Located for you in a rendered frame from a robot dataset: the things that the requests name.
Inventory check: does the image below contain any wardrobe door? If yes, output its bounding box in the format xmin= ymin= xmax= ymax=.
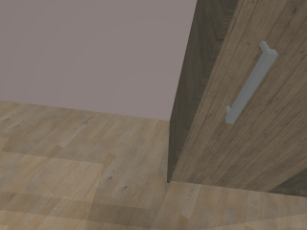
xmin=276 ymin=168 xmax=307 ymax=191
xmin=171 ymin=0 xmax=307 ymax=193

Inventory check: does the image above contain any handle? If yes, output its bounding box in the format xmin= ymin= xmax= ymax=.
xmin=225 ymin=40 xmax=278 ymax=124

